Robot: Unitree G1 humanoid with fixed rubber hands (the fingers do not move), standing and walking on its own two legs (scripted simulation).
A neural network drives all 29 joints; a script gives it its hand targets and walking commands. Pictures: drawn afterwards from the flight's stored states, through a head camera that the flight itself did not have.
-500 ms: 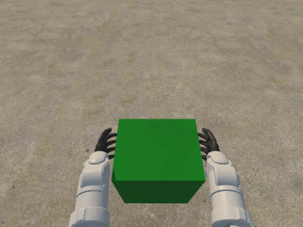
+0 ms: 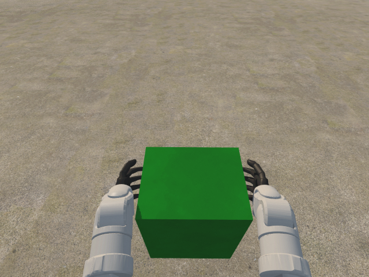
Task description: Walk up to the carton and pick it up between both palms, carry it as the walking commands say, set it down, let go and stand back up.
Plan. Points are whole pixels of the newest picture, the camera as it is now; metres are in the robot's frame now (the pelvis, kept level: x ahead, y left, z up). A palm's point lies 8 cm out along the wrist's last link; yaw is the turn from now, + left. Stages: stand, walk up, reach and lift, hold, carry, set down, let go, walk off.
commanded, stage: reach and lift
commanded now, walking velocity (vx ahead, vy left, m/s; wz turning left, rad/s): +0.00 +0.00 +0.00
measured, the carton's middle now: (191, 207) +0.30 +0.00 -0.03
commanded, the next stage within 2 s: hold in 0.84 s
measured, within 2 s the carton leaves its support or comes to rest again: neither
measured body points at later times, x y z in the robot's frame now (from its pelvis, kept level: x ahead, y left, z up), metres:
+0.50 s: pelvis +0.01 +0.00 +0.00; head -0.02 +0.01 +0.45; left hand +0.31 +0.16 +0.04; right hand +0.31 -0.15 +0.04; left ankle +0.03 +0.13 -0.74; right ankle +0.01 -0.13 -0.74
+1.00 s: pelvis +0.00 +0.00 +0.00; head -0.03 +0.00 +0.45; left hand +0.29 +0.15 +0.04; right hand +0.29 -0.15 +0.04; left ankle +0.03 +0.13 -0.74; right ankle +0.01 -0.13 -0.74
